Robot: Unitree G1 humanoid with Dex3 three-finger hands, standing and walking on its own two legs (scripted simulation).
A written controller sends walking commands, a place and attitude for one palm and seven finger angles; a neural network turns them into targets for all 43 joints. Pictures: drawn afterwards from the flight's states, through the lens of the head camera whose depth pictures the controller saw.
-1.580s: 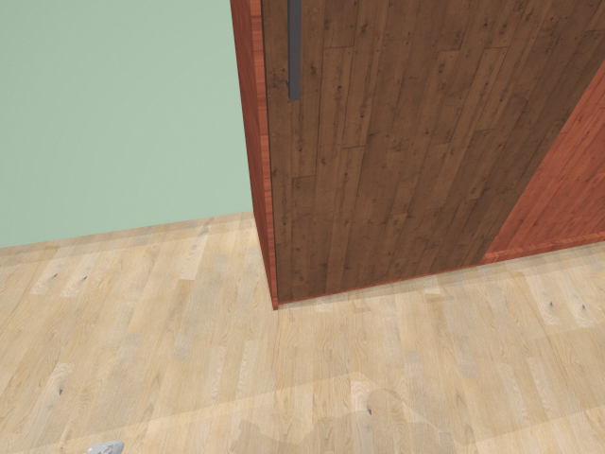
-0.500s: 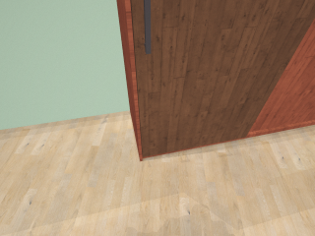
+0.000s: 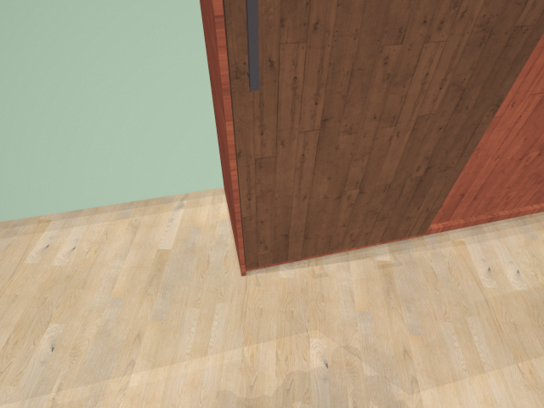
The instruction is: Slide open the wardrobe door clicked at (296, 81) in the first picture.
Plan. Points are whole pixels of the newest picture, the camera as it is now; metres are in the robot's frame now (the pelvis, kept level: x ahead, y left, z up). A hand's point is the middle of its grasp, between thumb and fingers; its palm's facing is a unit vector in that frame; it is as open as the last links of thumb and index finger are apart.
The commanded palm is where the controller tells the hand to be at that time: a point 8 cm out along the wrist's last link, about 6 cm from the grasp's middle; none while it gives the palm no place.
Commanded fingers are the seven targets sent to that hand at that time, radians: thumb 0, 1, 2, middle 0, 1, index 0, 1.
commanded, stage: turn to face it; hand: left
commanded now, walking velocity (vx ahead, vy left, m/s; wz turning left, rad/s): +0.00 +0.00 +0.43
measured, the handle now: (250, 38) +0.75 +0.09 +0.21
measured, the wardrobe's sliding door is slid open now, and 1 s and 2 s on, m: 0.00 0.00 0.00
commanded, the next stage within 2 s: take the last steps up to it in 0.68 s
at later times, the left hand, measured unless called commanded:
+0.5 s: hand out of the picture +0.02 +0.23 -0.18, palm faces +0.12 -0.97 -0.23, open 7.4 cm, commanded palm none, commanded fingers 0.00 0.90 0.90 -0.20 -0.30 -0.20 -0.30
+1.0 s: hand out of the picture -0.08 +0.15 -0.18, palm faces +0.31 -0.93 -0.18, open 7.4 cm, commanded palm none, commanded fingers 0.00 0.90 0.90 -0.20 -0.30 -0.20 -0.30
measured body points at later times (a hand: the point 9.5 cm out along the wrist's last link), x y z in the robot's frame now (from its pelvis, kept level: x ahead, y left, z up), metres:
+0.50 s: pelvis -0.02 +0.02 -0.01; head +0.01 +0.03 +0.44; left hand +0.01 +0.28 -0.17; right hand +0.04 -0.22 -0.16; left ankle +0.00 +0.12 -0.75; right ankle -0.04 -0.12 -0.70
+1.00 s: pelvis -0.03 -0.01 -0.01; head -0.03 -0.01 +0.44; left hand -0.10 +0.20 -0.16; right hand +0.08 -0.25 -0.16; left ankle -0.08 +0.11 -0.72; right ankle -0.04 -0.12 -0.75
